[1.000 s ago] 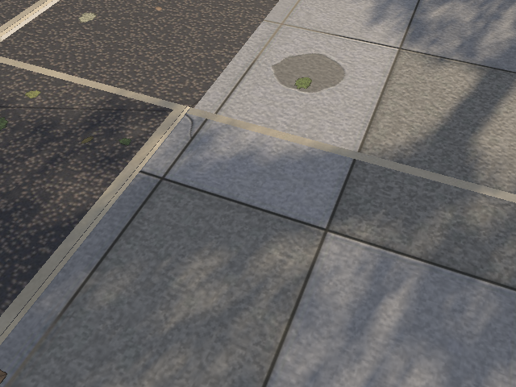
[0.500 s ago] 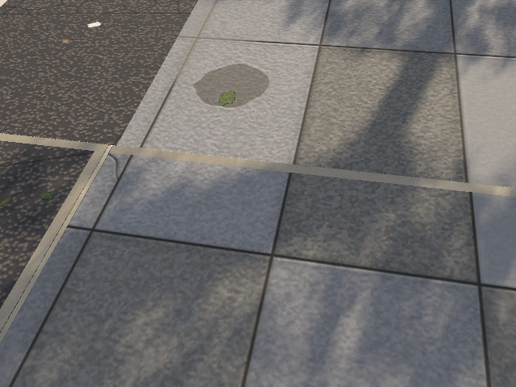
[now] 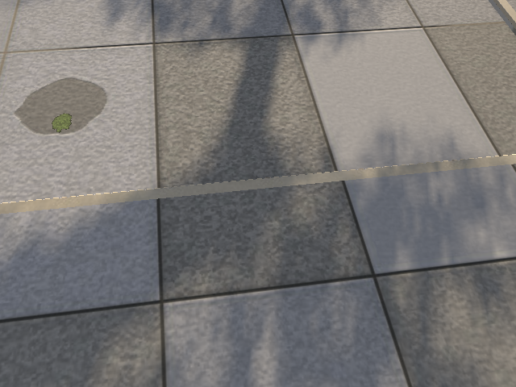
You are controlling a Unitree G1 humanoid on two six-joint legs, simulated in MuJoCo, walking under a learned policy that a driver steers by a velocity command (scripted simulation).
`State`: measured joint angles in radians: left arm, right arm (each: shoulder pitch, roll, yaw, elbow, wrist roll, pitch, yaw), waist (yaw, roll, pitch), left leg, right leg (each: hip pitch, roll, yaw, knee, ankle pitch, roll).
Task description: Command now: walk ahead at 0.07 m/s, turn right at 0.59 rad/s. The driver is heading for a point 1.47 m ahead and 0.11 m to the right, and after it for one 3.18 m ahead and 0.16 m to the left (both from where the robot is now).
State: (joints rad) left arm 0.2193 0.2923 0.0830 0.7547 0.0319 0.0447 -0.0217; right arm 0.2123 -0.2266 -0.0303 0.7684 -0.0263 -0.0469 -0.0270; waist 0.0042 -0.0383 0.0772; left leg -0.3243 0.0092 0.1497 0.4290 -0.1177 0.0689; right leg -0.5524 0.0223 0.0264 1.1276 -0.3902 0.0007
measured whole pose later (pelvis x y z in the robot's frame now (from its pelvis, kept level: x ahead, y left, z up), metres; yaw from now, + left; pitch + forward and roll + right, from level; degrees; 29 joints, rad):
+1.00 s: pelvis +0.11 -0.04 +0.01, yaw -17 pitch +2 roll +0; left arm 0.16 0.26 0.05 0.78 0.04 -0.01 -0.05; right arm 0.47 -0.21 -0.04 0.90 -0.02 -0.07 0.01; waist -0.06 -0.04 0.00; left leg 0.04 -0.04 0.01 0.20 -0.27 0.05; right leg -0.56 -0.05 -0.02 0.73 -0.15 -0.01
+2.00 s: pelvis +0.27 -0.12 +0.01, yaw -17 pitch -2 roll +0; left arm 0.29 0.15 0.00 1.13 0.01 -0.01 0.05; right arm 0.27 -0.14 0.01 1.13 -0.01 -0.01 -0.04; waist 0.00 0.00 0.04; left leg -0.15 -0.02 0.03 0.40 -0.22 0.03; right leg -0.11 0.04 -0.06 0.38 -0.23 -0.05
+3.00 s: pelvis +0.65 -0.21 +0.00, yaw -15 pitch -1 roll -1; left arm 0.22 0.20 0.06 1.03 0.02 -0.08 0.00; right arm 0.32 -0.19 -0.05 1.03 -0.02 -0.07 0.00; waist -0.01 0.02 0.07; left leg -0.40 0.03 -0.01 1.21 -0.29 0.10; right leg -0.25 0.07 -0.15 0.43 -0.18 -0.11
